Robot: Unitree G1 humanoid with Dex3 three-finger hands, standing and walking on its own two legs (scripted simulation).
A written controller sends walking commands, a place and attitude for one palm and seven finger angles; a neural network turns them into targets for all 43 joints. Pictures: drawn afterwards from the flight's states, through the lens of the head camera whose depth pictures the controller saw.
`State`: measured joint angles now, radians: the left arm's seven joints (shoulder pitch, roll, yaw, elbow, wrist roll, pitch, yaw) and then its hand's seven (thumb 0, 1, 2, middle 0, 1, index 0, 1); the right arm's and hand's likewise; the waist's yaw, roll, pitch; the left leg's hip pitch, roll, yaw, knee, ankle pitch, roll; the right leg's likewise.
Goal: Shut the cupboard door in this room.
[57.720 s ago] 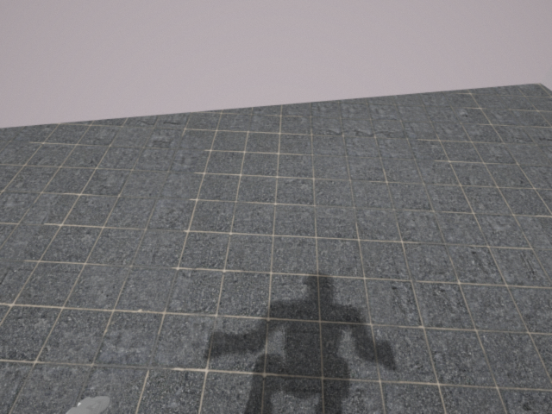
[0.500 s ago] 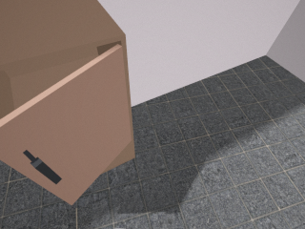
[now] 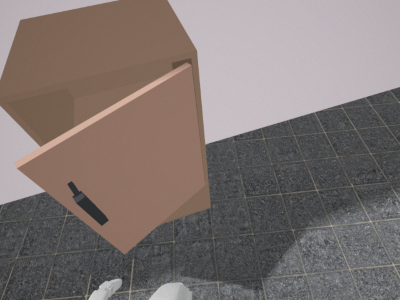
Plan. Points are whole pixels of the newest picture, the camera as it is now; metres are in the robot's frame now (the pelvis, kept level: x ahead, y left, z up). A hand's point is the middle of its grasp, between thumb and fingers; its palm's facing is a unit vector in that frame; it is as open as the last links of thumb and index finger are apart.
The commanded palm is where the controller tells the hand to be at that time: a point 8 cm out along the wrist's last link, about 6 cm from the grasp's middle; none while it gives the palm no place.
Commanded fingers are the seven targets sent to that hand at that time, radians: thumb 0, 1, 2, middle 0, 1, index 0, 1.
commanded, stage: turn or walk to find it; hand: left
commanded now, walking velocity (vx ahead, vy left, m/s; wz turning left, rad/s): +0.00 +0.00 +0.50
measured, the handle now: (88, 203) +0.32 +0.28 -0.04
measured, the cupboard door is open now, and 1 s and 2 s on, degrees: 25 25 25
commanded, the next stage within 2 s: stand and wait in 0.90 s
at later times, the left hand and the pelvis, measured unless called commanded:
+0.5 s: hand out of the picture +0.04 +0.26 -0.16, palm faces +0.28 -0.92 -0.26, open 7.4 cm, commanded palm none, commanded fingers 0.00 0.90 0.90 -0.20 -0.30 -0.20 -0.30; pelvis +0.02 +0.03 +0.01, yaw +14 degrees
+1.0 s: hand out of the picture -0.03 +0.20 -0.17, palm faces +0.53 -0.81 -0.25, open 7.4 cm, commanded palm none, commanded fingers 0.00 0.90 0.90 -0.20 -0.30 -0.20 -0.30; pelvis +0.03 +0.01 +0.00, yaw +31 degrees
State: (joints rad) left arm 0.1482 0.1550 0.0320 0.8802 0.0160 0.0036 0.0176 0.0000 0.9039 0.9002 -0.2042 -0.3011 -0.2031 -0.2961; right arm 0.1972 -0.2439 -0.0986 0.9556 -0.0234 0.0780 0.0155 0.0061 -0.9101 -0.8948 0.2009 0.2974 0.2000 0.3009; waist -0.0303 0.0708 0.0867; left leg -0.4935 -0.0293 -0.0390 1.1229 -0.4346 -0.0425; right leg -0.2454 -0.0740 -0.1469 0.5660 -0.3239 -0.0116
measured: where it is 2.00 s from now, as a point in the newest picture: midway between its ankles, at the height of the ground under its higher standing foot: outside the picture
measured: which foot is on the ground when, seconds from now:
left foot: up 0.00-0.24, down 0.26-0.62, up 0.64-1.00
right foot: down 0.00-0.26, up 0.28-0.60, down 0.62-1.00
